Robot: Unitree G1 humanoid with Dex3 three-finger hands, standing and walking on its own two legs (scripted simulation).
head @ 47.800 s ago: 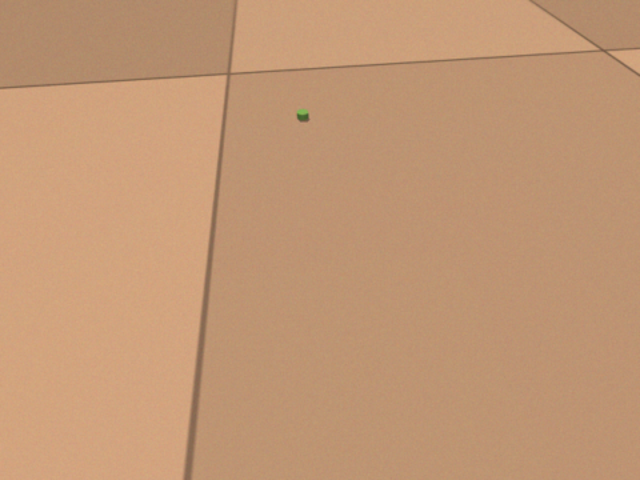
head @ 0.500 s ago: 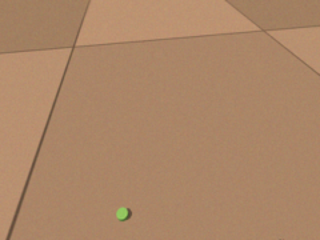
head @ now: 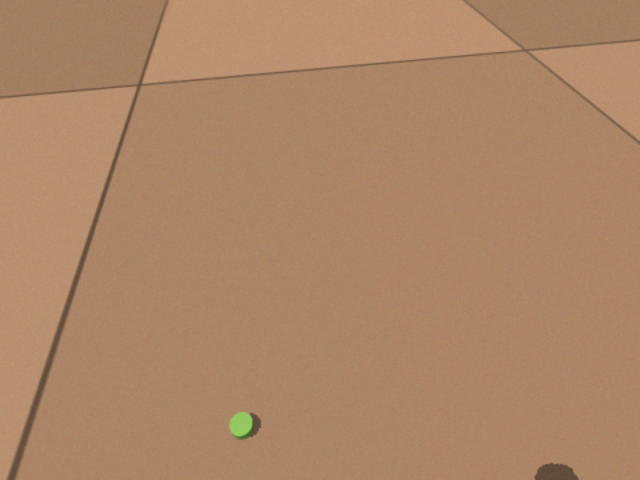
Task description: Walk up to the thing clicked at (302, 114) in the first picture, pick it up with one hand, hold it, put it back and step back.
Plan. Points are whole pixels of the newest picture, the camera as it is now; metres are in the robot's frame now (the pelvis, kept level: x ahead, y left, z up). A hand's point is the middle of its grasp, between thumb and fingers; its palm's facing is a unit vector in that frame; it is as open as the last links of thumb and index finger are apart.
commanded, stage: stand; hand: left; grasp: from above
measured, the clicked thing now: (242, 425) +0.43 +0.28 -0.76
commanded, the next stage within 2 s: step back in 0.40 s
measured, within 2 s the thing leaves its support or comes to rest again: neither
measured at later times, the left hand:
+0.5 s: hand out of the picture +0.09 +0.26 -0.16, palm faces +0.01 -0.94 -0.35, open 7.4 cm
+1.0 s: hand out of the picture +0.04 +0.31 -0.18, palm faces -0.11 -0.93 -0.35, open 7.4 cm
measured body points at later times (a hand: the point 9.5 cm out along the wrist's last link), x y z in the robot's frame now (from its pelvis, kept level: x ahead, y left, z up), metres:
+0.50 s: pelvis -0.01 +0.00 -0.01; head +0.03 +0.00 +0.44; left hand +0.09 +0.31 -0.13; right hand +0.08 -0.30 -0.14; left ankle +0.00 +0.15 -0.74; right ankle +0.01 -0.13 -0.75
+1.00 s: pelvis -0.09 +0.06 -0.02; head -0.01 +0.07 +0.42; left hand +0.05 +0.36 -0.16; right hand -0.02 -0.26 -0.13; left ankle -0.06 +0.14 -0.75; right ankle -0.11 -0.07 -0.71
